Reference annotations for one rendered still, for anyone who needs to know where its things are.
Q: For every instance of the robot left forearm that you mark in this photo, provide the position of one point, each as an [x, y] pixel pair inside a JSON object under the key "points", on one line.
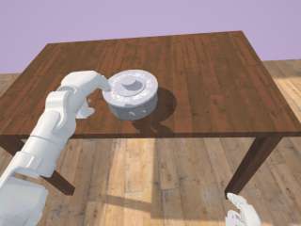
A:
{"points": [[43, 147]]}

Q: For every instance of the pot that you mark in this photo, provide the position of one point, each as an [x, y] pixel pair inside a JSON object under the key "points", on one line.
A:
{"points": [[136, 112]]}

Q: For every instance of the left robot upper arm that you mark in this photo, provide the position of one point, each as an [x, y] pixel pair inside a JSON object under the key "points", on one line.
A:
{"points": [[21, 203]]}

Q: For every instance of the left robot hand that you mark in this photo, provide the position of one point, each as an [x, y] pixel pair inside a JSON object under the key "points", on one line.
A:
{"points": [[87, 81]]}

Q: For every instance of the right robot hand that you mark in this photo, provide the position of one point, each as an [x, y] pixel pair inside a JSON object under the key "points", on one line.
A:
{"points": [[248, 215]]}

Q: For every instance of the knob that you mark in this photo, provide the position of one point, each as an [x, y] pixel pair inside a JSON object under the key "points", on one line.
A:
{"points": [[128, 81]]}

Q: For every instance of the lid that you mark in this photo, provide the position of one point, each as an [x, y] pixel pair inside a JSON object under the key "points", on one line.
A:
{"points": [[145, 88]]}

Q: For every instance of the table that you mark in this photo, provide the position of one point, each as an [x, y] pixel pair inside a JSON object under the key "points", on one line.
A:
{"points": [[209, 85]]}

